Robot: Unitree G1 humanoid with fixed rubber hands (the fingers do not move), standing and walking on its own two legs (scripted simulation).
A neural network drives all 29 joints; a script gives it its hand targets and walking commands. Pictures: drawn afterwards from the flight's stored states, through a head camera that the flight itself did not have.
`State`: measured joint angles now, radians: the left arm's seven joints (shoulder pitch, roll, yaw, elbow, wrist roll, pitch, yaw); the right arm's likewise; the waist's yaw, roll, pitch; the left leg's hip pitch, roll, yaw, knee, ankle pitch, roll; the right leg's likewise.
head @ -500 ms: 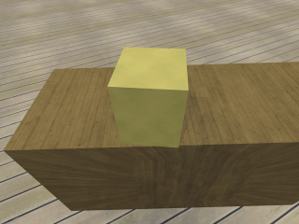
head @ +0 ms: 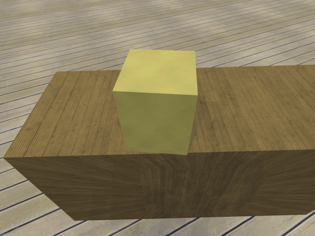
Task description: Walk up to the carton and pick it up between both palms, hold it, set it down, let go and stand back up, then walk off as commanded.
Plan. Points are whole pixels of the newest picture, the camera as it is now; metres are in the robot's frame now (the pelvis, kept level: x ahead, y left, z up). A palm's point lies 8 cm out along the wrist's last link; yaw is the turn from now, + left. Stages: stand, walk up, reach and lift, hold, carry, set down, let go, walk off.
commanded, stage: stand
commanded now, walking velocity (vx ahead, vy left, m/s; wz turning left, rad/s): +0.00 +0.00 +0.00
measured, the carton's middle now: (159, 103) +0.50 +0.02 +0.07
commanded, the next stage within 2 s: walk up in 0.10 s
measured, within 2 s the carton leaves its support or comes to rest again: neither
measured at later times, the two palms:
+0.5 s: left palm out of the picture +0.08 +0.26 -0.12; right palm out of the picture +0.04 -0.28 -0.13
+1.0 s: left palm out of the picture +0.10 +0.25 -0.13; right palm out of the picture +0.13 -0.35 -0.11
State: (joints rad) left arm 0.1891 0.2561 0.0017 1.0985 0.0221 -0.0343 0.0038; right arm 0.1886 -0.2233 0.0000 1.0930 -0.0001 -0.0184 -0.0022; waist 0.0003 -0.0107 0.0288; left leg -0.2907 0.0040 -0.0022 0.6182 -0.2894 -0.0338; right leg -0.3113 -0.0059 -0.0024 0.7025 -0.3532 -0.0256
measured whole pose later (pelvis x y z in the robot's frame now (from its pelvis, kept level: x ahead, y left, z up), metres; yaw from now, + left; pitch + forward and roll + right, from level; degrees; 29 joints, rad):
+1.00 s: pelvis +0.05 -0.06 -0.01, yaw +3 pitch -1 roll +0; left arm 0.19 0.36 0.07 0.94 0.00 -0.01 -0.01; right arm 0.22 -0.33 -0.01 0.96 0.00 -0.08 -0.05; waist 0.02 -0.04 0.08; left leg -0.41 -0.01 -0.03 0.77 -0.34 0.01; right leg -0.31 0.01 -0.04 0.88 -0.53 -0.04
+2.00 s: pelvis +0.05 +0.03 +0.01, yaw +6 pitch -2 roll -2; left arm 0.21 0.36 0.07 0.95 0.01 -0.03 0.00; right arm 0.21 -0.33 -0.01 0.94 0.00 -0.07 0.01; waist 0.00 -0.03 0.09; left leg -0.29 -0.04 0.01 0.62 -0.30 0.07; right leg -0.40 0.00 0.06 1.03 -0.46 0.01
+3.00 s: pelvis +0.05 -0.01 +0.00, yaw +2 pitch -3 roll +1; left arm 0.20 0.33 0.07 1.01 0.02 -0.02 0.00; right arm 0.20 -0.33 -0.01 1.02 0.00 -0.05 0.00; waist -0.01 -0.02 0.10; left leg -0.29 0.00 0.04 0.66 -0.31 0.01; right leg -0.30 0.00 0.03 0.70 -0.34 -0.01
